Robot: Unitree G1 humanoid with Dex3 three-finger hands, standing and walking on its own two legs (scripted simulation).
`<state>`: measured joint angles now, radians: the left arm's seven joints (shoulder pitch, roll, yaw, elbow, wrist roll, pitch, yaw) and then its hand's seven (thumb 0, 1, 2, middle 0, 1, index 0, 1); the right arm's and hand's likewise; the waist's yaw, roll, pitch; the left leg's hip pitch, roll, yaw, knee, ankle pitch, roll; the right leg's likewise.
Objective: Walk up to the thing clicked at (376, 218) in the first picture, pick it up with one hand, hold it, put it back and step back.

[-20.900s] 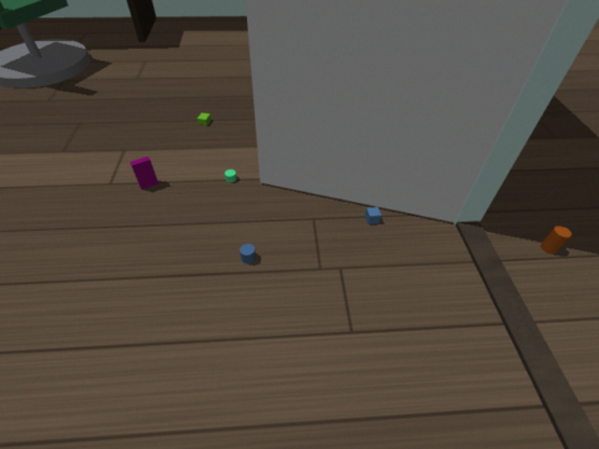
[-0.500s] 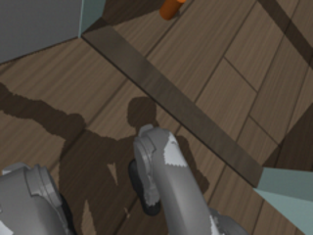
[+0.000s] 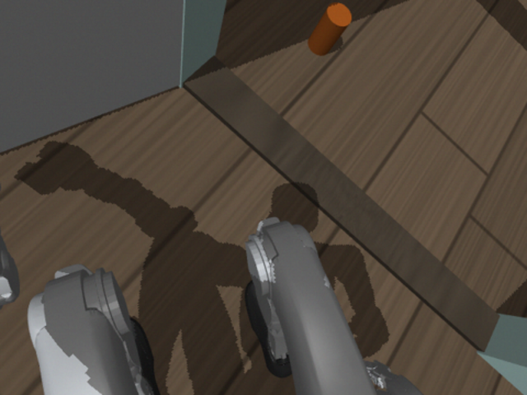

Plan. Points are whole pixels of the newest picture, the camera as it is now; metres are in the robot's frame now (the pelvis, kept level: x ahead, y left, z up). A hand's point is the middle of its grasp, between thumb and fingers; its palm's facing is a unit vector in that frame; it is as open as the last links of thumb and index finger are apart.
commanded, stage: lift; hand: left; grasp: from above
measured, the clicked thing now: out of the picture +0.49 +0.34 -0.18
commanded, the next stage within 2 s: hold in 1.44 s
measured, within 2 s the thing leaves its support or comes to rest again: neither
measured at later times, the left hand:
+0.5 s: hand out of the picture +0.40 +0.33 +0.01, palm faces -0.24 -0.33 -0.91, open 8.2 cm
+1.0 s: hand out of the picture +0.34 +0.29 +0.22, palm faces -0.29 -0.36 -0.88, open 8.3 cm
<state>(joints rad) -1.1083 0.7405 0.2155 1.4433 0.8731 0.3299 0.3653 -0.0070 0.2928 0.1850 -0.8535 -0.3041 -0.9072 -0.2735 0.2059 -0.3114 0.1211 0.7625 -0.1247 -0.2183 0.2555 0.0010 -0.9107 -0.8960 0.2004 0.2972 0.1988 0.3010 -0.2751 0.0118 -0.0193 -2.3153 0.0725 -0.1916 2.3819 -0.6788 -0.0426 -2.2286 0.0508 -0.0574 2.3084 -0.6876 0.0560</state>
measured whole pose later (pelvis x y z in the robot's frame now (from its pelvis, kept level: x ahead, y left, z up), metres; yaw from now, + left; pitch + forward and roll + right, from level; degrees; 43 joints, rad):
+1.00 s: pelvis +0.03 -0.01 +0.31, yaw +8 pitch +21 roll -3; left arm -0.54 0.31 -0.11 0.95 0.72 0.57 0.26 -0.02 0.23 0.29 -0.82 -0.40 -0.87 -0.38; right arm 0.18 -0.24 0.02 0.83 0.05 -0.15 -0.05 0.01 -0.90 -0.89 0.20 0.30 0.20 0.30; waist -0.08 0.05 -0.19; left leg -1.18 0.09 -0.05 1.32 -0.51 -0.04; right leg -1.13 0.00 -0.04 1.29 -0.54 0.01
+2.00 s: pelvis +0.08 +0.00 +0.42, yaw +9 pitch +6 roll +0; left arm -0.49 0.19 -0.19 0.97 0.69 0.66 0.26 -0.01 0.28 0.22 -0.81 -0.38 -0.85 -0.37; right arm 0.22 -0.26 0.02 0.82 0.04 -0.14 0.03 0.01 -0.89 -0.89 0.20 0.30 0.20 0.30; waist -0.03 0.03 -0.08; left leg -0.46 0.05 0.01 0.65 -0.30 -0.04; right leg -0.43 -0.03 -0.01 0.66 -0.34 0.02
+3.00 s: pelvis +0.08 +0.00 +0.43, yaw +9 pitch +3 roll +0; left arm -0.42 0.20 -0.26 0.74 0.72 0.77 0.12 -0.02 0.24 0.30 -0.79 -0.44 -0.83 -0.43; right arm 0.17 -0.25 0.05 0.78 0.06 -0.14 0.03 0.01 -0.91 -0.90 0.20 0.30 0.20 0.30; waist 0.02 0.05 -0.07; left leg -0.35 0.05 0.02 0.58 -0.27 -0.03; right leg -0.33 -0.03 -0.01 0.58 -0.31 0.02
